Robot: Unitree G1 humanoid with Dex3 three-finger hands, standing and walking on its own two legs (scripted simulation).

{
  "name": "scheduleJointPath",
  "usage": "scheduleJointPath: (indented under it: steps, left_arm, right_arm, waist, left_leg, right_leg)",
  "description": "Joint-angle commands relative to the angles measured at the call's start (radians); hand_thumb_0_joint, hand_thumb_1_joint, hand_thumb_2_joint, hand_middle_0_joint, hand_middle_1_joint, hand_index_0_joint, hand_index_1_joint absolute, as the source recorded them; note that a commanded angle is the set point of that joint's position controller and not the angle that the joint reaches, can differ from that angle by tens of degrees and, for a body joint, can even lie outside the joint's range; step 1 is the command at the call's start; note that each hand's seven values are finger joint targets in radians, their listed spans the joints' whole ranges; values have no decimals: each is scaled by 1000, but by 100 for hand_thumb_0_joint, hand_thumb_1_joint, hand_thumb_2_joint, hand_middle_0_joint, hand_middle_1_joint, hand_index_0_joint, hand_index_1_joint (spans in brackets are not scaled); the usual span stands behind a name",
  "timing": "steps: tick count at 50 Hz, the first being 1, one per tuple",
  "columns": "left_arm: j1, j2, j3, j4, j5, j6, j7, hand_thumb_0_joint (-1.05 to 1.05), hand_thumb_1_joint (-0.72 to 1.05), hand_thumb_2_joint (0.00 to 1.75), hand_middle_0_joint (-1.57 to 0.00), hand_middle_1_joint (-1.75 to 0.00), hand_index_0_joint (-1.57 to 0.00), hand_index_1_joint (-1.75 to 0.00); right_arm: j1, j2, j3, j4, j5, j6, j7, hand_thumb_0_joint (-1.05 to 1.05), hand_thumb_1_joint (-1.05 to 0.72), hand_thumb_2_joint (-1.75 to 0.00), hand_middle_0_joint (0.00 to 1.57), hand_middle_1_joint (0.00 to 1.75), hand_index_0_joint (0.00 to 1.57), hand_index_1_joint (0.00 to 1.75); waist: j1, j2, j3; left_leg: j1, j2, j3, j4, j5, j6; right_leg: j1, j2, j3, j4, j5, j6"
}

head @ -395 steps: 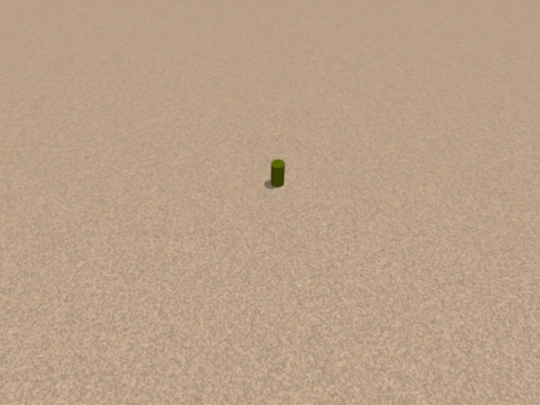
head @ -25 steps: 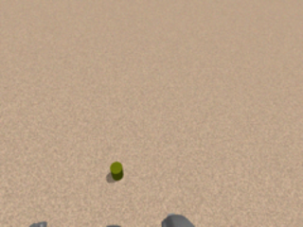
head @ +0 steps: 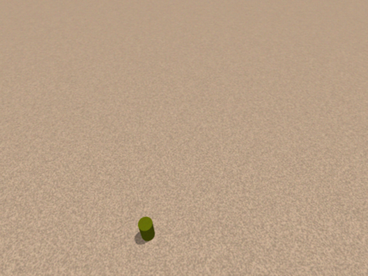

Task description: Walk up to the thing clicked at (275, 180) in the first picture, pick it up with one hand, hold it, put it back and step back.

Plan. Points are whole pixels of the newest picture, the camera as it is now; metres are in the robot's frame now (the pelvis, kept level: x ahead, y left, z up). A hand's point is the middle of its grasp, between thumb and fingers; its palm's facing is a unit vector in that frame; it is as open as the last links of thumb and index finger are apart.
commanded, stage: walk up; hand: left
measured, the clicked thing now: (146, 229) +0.50 +0.21 -0.69
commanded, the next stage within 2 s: stand in 0.88 s
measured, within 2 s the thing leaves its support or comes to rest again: neither
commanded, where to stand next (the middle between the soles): +0.17 +0.00 m, yaw +1 degrees
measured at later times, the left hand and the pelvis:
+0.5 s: hand out of the picture +0.13 +0.25 -0.14, palm faces -0.02 -0.95 -0.30, open 7.4 cm; pelvis +0.02 +0.01 +0.02, yaw -1 degrees
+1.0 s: hand out of the picture +0.11 +0.27 -0.14, palm faces -0.04 -0.94 -0.34, open 7.4 cm; pelvis +0.02 +0.02 +0.02, yaw -1 degrees
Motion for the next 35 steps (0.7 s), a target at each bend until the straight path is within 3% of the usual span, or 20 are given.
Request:
scheduleJointPath:
  steps: [1, 7, 14, 25, 32, 35]
  left_arm:
    - [-64, 198, 36, -52, 6, -26, 3, 0, 90, 90, -20, -30, -20, -30]
    - [-91, 191, 25, -11, 3, -38, 8, 0, 90, 90, -20, -30, -20, -30]
    - [-100, 175, 17, 31, -7, -34, 15, 0, 90, 90, -20, -30, -20, -30]
    - [-114, 166, 11, 84, -9, -23, 19, 0, 90, 90, -20, -30, -20, -30]
    - [-122, 160, 5, 100, -6, -18, 18, 0, 90, 90, -20, -30, -20, -30]
    - [-124, 160, 6, 101, -2, -22, 19, 0, 90, 90, -20, -30, -20, -30]
  right_arm:
    - [-74, -249, -69, -50, 2, -28, -10, 0, -90, -90, 20, 30, 20, 30]
    - [-69, -225, -57, -5, 12, -37, -12, 0, -90, -90, 20, 30, 20, 30]
    - [-85, -235, -54, 36, 13, -32, -17, 0, -90, -90, 20, 30, 20, 30]
    - [-127, -234, -56, 74, 14, -30, -22, 0, -90, -90, 20, 30, 20, 30]
    - [-157, -233, -61, 81, 10, -28, -21, 0, -90, -90, 20, 30, 20, 30]
    - [-152, -227, -63, 81, 11, -27, -19, 0, -90, -90, 20, 30, 20, 30]
  waist:
    - [-11, 27, 34]
    - [-17, -58, -67]
    - [-16, -14, -114]
    - [-11, 36, -111]
    - [-11, 35, -72]
    - [-15, 10, -108]
  left_leg:
    - [2, 54, -118, -211, -191, 55]
    - [89, 56, -74, -206, 50, 46]
    - [138, 81, -63, -234, 185, 42]
    - [167, 106, -61, -293, 294, 40]
    - [166, 103, -65, -338, 206, 37]
    - [194, 105, -55, -327, 236, 42]
  right_leg:
    - [-108, -109, 189, -261, -240, -66]
    - [6, -132, 170, -278, 56, -48]
    - [82, -127, 124, -272, 221, -34]
    - [133, -119, 94, -272, 320, -17]
    - [106, -110, 97, -294, 260, -9]
    - [127, -116, 95, -297, 287, -8]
